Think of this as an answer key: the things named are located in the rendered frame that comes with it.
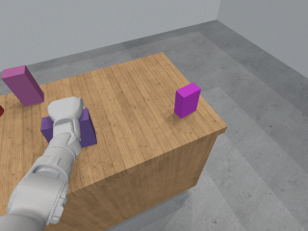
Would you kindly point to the left robot hand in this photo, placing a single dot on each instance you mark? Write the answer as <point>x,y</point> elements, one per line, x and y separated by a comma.
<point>70,106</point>

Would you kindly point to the robot left upper arm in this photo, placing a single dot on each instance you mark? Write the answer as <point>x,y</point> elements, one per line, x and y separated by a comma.
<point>39,201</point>

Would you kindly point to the sponge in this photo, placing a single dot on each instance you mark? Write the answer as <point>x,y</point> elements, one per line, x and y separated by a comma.
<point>87,131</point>

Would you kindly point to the table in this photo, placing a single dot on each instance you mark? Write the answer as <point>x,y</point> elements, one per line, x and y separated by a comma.
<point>145,153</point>

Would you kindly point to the left robot forearm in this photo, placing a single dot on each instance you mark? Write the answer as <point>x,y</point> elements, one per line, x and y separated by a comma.
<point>60,154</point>

